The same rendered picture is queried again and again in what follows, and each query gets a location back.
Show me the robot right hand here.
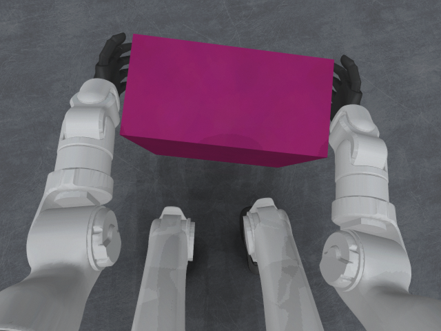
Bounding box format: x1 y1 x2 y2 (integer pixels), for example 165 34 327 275
330 55 362 121

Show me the robot right forearm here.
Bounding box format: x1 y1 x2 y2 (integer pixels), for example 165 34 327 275
329 104 411 285

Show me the carton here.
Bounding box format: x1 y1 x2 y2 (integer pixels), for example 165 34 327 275
120 34 334 168

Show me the robot left thigh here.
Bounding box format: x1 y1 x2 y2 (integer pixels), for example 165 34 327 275
131 214 195 331

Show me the robot left forearm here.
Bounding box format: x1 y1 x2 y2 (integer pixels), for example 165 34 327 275
26 78 120 267

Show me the left robot upper arm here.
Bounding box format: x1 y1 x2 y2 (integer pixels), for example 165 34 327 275
0 205 121 331

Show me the robot left hand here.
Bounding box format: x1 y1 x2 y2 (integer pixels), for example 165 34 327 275
94 32 132 97

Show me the robot right foot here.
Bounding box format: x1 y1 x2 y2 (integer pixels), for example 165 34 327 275
240 206 260 275

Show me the right robot upper arm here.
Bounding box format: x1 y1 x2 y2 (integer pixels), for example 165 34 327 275
320 229 441 331

